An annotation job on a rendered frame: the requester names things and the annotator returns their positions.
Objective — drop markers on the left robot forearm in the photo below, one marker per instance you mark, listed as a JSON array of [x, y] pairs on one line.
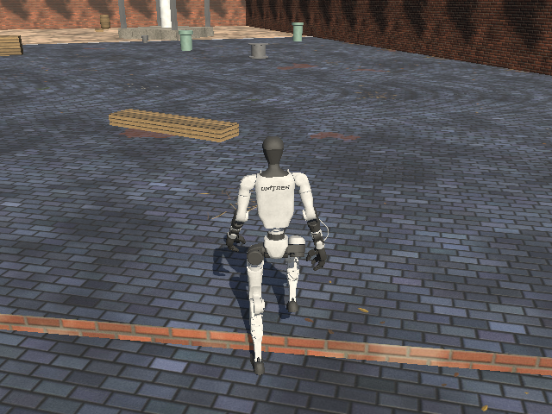
[[235, 227]]

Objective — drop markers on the left robot thigh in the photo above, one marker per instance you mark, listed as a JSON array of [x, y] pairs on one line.
[[255, 262]]

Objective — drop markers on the robot right upper arm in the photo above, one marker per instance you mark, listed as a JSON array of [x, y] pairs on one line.
[[301, 180]]

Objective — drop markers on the left robot hand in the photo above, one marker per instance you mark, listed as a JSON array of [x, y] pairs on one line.
[[238, 239]]

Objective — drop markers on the robot left upper arm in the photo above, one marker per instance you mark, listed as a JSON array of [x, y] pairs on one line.
[[247, 183]]

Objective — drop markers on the right robot foot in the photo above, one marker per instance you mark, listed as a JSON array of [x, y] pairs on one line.
[[292, 306]]

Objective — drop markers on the right robot hand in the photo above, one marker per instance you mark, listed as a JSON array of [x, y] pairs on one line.
[[321, 257]]

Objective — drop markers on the right robot forearm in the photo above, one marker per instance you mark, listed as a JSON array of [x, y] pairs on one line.
[[316, 232]]

